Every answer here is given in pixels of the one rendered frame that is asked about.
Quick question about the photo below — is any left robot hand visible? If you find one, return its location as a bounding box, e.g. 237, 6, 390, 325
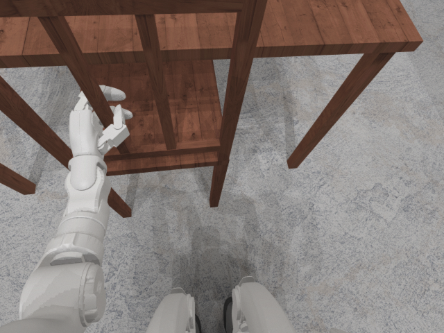
69, 85, 133, 160

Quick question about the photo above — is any robot right thigh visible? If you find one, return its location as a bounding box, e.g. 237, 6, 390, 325
232, 282, 297, 333

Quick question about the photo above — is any robot left thigh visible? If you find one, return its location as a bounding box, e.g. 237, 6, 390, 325
146, 293, 195, 333

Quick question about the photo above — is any table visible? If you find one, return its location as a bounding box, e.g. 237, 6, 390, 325
0, 0, 423, 195

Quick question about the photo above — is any robot left upper arm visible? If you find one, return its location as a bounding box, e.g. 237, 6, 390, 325
0, 262, 106, 333

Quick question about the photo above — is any robot thigh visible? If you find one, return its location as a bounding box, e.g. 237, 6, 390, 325
232, 282, 297, 333
146, 293, 195, 333

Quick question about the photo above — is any robot left forearm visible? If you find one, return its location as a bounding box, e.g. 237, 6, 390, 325
19, 155, 111, 320

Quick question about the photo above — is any chair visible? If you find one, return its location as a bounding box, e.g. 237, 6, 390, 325
0, 0, 268, 218

